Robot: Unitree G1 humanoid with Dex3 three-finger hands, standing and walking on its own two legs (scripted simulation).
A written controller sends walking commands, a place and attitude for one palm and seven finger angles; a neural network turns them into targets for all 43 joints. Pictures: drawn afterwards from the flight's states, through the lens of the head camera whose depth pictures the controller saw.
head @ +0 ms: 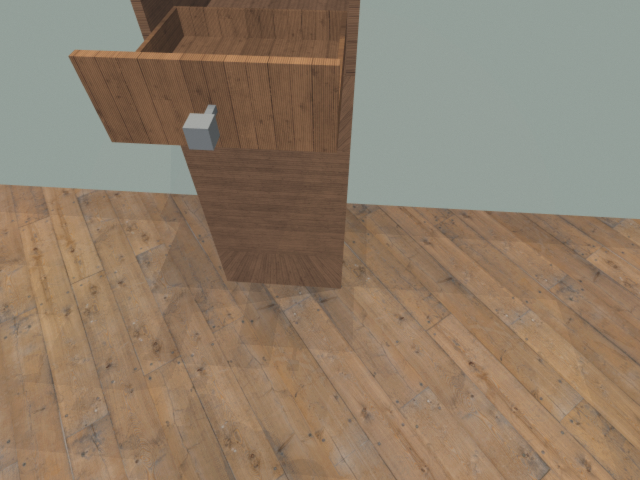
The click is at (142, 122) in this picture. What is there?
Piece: drawer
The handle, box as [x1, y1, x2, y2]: [182, 105, 219, 150]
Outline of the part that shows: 215,105 208,105 203,114 189,114 182,127 189,148 213,150 219,136 214,116 217,111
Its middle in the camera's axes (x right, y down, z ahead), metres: -0.17 -0.17 +0.57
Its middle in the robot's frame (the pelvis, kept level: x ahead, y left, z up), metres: +0.56 +0.19 +0.14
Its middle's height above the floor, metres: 0.92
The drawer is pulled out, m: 0.27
